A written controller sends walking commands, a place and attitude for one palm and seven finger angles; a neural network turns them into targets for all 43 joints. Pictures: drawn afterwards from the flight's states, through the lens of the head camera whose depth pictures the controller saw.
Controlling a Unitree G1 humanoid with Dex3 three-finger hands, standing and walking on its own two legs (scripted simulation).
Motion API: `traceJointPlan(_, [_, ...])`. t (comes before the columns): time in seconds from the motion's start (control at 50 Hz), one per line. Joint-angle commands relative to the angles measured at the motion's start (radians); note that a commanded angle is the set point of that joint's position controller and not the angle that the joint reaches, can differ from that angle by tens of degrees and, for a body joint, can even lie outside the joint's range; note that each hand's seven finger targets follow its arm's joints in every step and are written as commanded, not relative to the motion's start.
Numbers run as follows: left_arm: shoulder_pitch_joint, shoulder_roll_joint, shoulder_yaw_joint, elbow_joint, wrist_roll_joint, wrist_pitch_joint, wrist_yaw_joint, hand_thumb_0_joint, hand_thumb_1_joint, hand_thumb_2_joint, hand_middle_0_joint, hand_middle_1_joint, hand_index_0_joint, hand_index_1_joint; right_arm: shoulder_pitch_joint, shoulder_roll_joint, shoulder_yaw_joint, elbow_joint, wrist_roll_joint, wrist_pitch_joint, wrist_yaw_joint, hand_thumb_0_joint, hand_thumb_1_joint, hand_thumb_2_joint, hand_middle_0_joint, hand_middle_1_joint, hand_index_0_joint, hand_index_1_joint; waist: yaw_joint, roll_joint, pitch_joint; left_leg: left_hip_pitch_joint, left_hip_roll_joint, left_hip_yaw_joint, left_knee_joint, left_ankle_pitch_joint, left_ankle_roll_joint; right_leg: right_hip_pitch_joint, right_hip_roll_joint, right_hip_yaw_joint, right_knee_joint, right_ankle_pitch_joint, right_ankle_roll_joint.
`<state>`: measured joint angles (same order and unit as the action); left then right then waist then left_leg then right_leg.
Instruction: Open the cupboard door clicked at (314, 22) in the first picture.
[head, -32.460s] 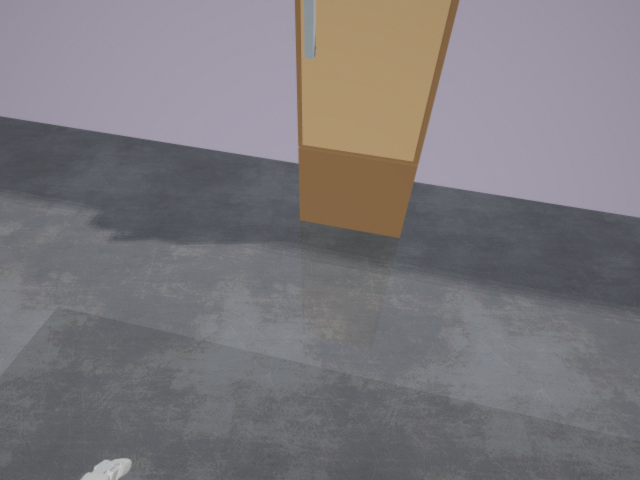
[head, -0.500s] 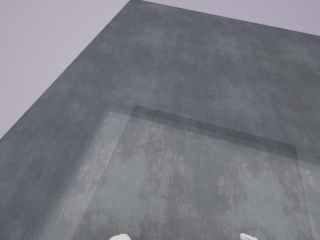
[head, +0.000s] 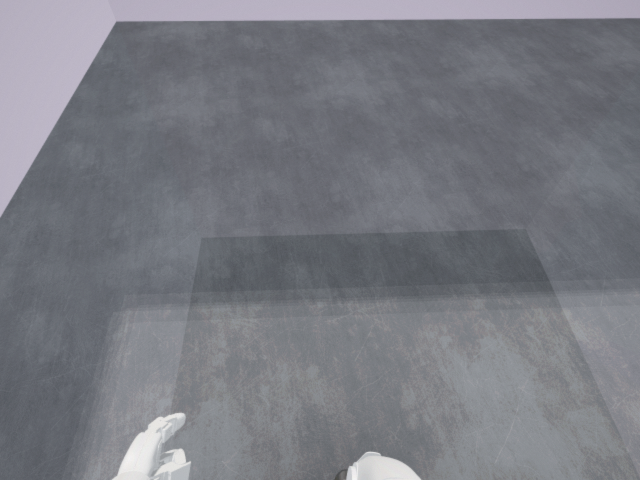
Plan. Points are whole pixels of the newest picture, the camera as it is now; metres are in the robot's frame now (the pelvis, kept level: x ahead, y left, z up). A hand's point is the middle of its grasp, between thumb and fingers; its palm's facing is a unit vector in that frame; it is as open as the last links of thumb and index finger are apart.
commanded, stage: walk to a spot facing it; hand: left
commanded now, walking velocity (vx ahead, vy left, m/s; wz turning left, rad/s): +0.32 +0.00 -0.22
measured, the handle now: out of the picture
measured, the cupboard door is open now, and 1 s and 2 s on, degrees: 39 39 39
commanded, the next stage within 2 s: turn to face it in 0.10 s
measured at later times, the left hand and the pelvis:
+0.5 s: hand (205, 431) +0.21 +0.18 -0.17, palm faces +0.12 -0.98 -0.15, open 7.3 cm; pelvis +0.24 +0.02 +0.01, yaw +2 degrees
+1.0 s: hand (219, 291) +0.42 +0.18 -0.12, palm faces +0.29 -0.92 -0.28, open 7.3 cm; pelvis +0.33 -0.05 +0.02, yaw +18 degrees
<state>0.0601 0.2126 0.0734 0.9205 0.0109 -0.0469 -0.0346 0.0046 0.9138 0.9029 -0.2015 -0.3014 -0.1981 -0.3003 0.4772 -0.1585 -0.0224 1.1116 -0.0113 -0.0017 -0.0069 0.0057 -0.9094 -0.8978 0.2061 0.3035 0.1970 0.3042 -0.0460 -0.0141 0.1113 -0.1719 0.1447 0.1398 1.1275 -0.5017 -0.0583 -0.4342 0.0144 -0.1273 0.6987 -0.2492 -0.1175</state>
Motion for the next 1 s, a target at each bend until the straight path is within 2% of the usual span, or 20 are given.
traceJointPlan(0.0, [0.151, 0.142, 0.019, 0.005, -0.007, 0.002, 0.035, 0.0, 0.9, 0.9, -0.2, -0.3, -0.2, -0.3, -0.144, -0.105, -0.036, -0.153, -0.005, -0.038, -0.004, 0.0, -0.9, -0.9, 0.2, 0.3, 0.2, 0.3, 0.047, -0.049, -0.045, -0.41, 0.043, -0.139, 0.179, 0.171, 0.009, 0.174, -0.321, 0.44, -0.522, -0.095, -0.076])
traceJointPlan(0.06, [0.145, 0.098, 0.006, 0.019, 0.003, -0.023, 0.036, 0.0, 0.9, 0.9, -0.2, -0.3, -0.2, -0.3, -0.072, -0.069, -0.034, -0.115, -0.017, -0.012, 0.003, 0.0, -0.9, -0.9, 0.2, 0.3, 0.2, 0.3, -0.006, -0.055, -0.057, -0.315, 0.025, -0.113, -0.001, 0.217, -0.002, 0.096, -0.236, 0.284, -0.528, 0.092, -0.053])
traceJointPlan(0.14, [0.225, 0.08, 0.012, 0.065, -0.001, -0.042, 0.032, 0.0, 0.9, 0.9, -0.2, -0.3, -0.2, -0.3, -0.135, -0.061, -0.037, -0.132, -0.013, -0.014, 0.008, 0.0, -0.9, -0.9, 0.2, 0.3, 0.2, 0.3, 0.012, -0.064, -0.119, -0.39, -0.005, -0.103, -0.135, 0.298, -0.009, 0.266, -0.195, 0.254, -0.491, 0.31, -0.045])
traceJointPlan(0.22, [0.311, 0.053, -0.012, 0.124, -0.002, -0.05, 0.045, 0.0, 0.9, 0.9, -0.2, -0.3, -0.2, -0.3, -0.281, -0.056, -0.027, -0.157, -0.001, -0.025, 0.009, 0.0, -0.9, -0.9, 0.2, 0.3, 0.2, 0.3, 0.049, -0.083, -0.128, -0.455, -0.038, -0.087, -0.258, 0.299, -0.001, 0.463, -0.206, 0.219, -0.411, 0.737, -0.015])
traceJointPlan(0.28, [0.325, 0.056, -0.022, 0.143, 0.0, -0.047, 0.054, 0.0, 0.9, 0.9, -0.2, -0.3, -0.2, -0.3, -0.347, -0.054, -0.018, -0.158, 0.007, -0.025, 0.012, 0.0, -0.9, -0.9, 0.2, 0.3, 0.2, 0.3, 0.054, -0.104, -0.092, -0.408, -0.073, -0.068, -0.357, 0.301, 0.017, 0.488, -0.229, 0.159, -0.386, 0.876, 0.003])
traceJointPlan(0.36, [0.302, 0.089, -0.019, 0.147, 0.001, -0.033, 0.067, 0.0, 0.9, 0.9, -0.2, -0.3, -0.2, -0.3, -0.288, -0.076, -0.016, -0.125, 0.001, -0.027, 0.003, 0.0, -0.9, -0.9, 0.2, 0.3, 0.2, 0.3, 0.006, -0.106, -0.079, -0.244, -0.153, -0.018, -0.506, 0.324, 0.061, 0.491, -0.237, 0.083, -0.236, 1.068, 0.04])
traceJointPlan(0.4, [0.298, 0.102, -0.013, 0.135, -0.005, -0.022, 0.07, 0.0, 0.9, 0.9, -0.2, -0.3, -0.2, -0.3, -0.145, -0.135, -0.03, -0.089, -0.012, -0.028, 0.0, 0.0, -0.9, -0.9, 0.2, 0.3, 0.2, 0.3, -0.052, -0.048, -0.168, -0.008, -0.123, -0.062, -0.609, 0.682, 0.105, 0.408, -0.197, 0.021, 0.027, 0.909, 0.1])
traceJointPlan(0.42, [0.334, 0.079, -0.014, 0.116, -0.019, -0.017, 0.071, 0.0, 0.9, 0.9, -0.2, -0.3, -0.2, -0.3, -0.076, -0.216, -0.044, -0.09, -0.024, -0.031, -0.004, 0.0, -0.9, -0.9, 0.2, 0.3, 0.2, 0.3, -0.056, 0.156, -0.265, 0.207, 0.086, -0.33, -0.582, 1.069, 0.218, 0.184, -0.097, -0.015, 0.263, 0.429, 0.149])
traceJointPlan(0.44, [0.345, 0.035, -0.025, 0.084, -0.032, -0.014, 0.073, 0.0, 0.9, 0.9, -0.2, -0.3, -0.2, -0.3, -0.031, -0.255, -0.048, -0.088, -0.015, -0.023, -0.015, 0.0, -0.9, -0.9, 0.2, 0.3, 0.2, 0.3, -0.045, 0.286, -0.314, 0.27, 0.286, -0.587, -0.64, 1.453, 0.369, 0.035, -0.008, 0.048, 0.521, -0.39, 0.163])
traceJointPlan(0.46, [0.294, 0.067, -0.019, 0.059, -0.013, 0.005, 0.082, 0.0, 0.9, 0.9, -0.2, -0.3, -0.2, -0.3, -0.066, -0.251, -0.048, -0.09, -0.009, -0.01, -0.018, 0.0, -0.9, -0.9, 0.2, 0.3, 0.2, 0.3, -0.03, 0.161, -0.256, 0.17, 0.272, -0.535, -0.688, 1.231, 0.377, 0.013, -0.037, 0.149, 0.574, -0.392, 0.149])
traceJointPlan(0.48, [0.24, 0.056, -0.011, 0.048, -0.008, 0.016, 0.079, 0.0, 0.9, 0.9, -0.2, -0.3, -0.2, -0.3, -0.121, -0.232, -0.047, -0.111, -0.008, -0.01, -0.027, 0.0, -0.9, -0.9, 0.2, 0.3, 0.2, 0.3, -0.013, 0.146, -0.173, 0.054, 0.243, -0.543, -0.744, 0.995, 0.351, -0.042, -0.054, 0.156, 0.588, -0.332, 0.161])
traceJointPlan(0.52, [0.2, 0.044, 0.0, 0.037, 0.004, 0.032, 0.062, 0.0, 0.9, 0.9, -0.2, -0.3, -0.2, -0.3, -0.189, -0.185, -0.037, -0.143, -0.011, -0.016, -0.033, 0.0, -0.9, -0.9, 0.2, 0.3, 0.2, 0.3, 0.032, 0.101, -0.103, -0.06, 0.162, -0.453, -0.785, 0.853, 0.279, -0.072, -0.089, 0.16, 0.548, -0.212, 0.181])
traceJointPlan(0.6, [0.214, 0.034, 0.012, 0.025, 0.007, 0.058, 0.055, 0.0, 0.9, 0.9, -0.2, -0.3, -0.2, -0.3, -0.197, -0.197, -0.047, -0.157, -0.009, -0.023, -0.032, 0.0, -0.9, -0.9, 0.2, 0.3, 0.2, 0.3, 0.054, 0.101, -0.207, -0.023, 0.084, -0.373, -0.773, 0.833, 0.231, -0.057, -0.074, 0.147, 0.445, -0.124, 0.205])
traceJointPlan(0.78, [0.03, 0.063, 0.008, -0.077, 0.004, 0.064, 0.051, 0.0, 0.9, 0.9, -0.2, -0.3, -0.2, -0.3, -0.169, -0.234, -0.082, -0.172, -0.018, 0.004, -0.017, 0.0, -0.9, -0.9, 0.2, 0.3, 0.2, 0.3, 0.016, 0.196, -0.155, -0.048, 0.042, -0.463, -0.749, 0.697, 0.22, -0.024, -0.029, 0.12, 0.143, -0.148, 0.214])
traceJointPlan(0.86, [0.081, 0.084, 0.01, -0.081, -0.005, 0.052, 0.055, 0.0, 0.9, 0.9, -0.2, -0.3, -0.2, -0.3, -0.209, -0.25, -0.095, -0.198, -0.013, 0.017, -0.018, 0.0, -0.9, -0.9, 0.2, 0.3, 0.2, 0.3, 0.045, 0.223, -0.18, -0.099, 0.02, -0.511, -0.677, 0.734, 0.19, 0.163, 0.012, 0.115, -0.095, -0.083, 0.192])
traceJointPlan(0.88, [0.126, 0.102, 0.013, -0.071, -0.006, 0.042, 0.058, 0.0, 0.9, 0.9, -0.2, -0.3, -0.2, -0.3, -0.23, -0.243, -0.096, -0.207, -0.006, 0.018, -0.015, 0.0, -0.9, -0.9, 0.2, 0.3, 0.2, 0.3, 0.068, 0.186, -0.202, -0.15, -0.009, -0.497, -0.63, 0.662, 0.154, 0.285, -0.005, 0.124, -0.25, 0.033, 0.187])
traceJointPlan(0.9, [0.171, 0.163, 0.025, -0.063, 0.0, 0.031, 0.066, 0.0, 0.9, 0.9, -0.2, -0.3, -0.2, -0.3, -0.227, -0.2, -0.091, -0.218, 0.006, 0.014, -0.008, 0.0, -0.9, -0.9, 0.2, 0.3, 0.2, 0.3, 0.085, 0.039, -0.238, -0.297, -0.066, -0.437, -0.541, 0.443, 0.095, 0.482, -0.139, 0.237, -0.359, 0.13, 0.159])
traceJointPlan(0.92, [0.19, 0.263, 0.043, -0.062, 0.014, 0.024, 0.076, 0.0, 0.9, 0.9, -0.2, -0.3, -0.2, -0.3, -0.219, -0.13, -0.082, -0.244, 0.012, 0.011, -0.006, 0.0, -0.9, -0.9, 0.2, 0.3, 0.2, 0.3, 0.093, -0.289, -0.249, -0.466, -0.219, -0.214, -0.296, -0.044, 0.009, 0.577, -0.438, 0.503, -0.402, 0.322, 0.054])
traceJointPlan(0.94, [0.197, 0.262, 0.035, -0.063, 0.01, 0.03, 0.077, 0.0, 0.9, 0.9, -0.2, -0.3, -0.2, -0.3, -0.23, -0.178, -0.089, -0.246, 0.001, 0.02, -0.006, 0.0, -0.9, -0.9, 0.2, 0.3, 0.2, 0.3, 0.091, -0.244, -0.228, -0.442, -0.179, -0.195, -0.049, -0.177, 0.012, 0.427, -0.55, 0.511, -0.383, 0.434, -0.041])
traceJointPlan(0.98, [0.098, 0.176, 0.013, -0.087, 0.009, 0.033, 0.076, 0.0, 0.9, 0.9, -0.2, -0.3, -0.2, -0.3, -0.228, -0.163, -0.087, -0.221, -0.007, 0.045, 0.008, 0.0, -0.9, -0.9, 0.2, 0.3, 0.2, 0.3, 0.03, -0.175, -0.131, -0.431, -0.121, -0.193, 0.123, -0.032, -0.002, 0.278, -0.417, 0.347, -0.38, 0.346, -0.028])
